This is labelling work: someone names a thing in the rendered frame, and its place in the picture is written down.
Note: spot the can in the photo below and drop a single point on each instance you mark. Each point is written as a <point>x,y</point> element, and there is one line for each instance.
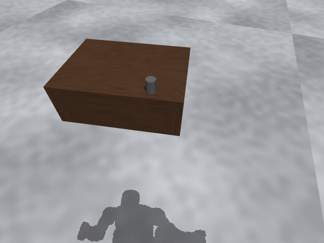
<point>150,85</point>

